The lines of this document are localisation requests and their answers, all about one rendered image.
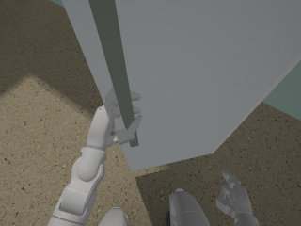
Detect robot right shin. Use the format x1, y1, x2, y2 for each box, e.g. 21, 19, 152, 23
170, 188, 184, 226

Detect right robot hand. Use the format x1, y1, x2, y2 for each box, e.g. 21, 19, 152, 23
216, 169, 253, 218

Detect left robot thigh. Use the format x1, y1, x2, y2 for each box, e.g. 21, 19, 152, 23
98, 209, 128, 226

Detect robot left forearm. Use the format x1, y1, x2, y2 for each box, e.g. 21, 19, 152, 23
47, 146, 107, 226

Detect robot right forearm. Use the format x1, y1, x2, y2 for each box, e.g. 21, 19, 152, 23
234, 213, 260, 226

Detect handle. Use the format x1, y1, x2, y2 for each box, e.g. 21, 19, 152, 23
88, 0, 139, 148

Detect fridge door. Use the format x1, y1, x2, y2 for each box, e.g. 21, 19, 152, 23
61, 0, 301, 172

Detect left robot hand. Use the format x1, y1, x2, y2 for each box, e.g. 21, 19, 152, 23
87, 86, 142, 152

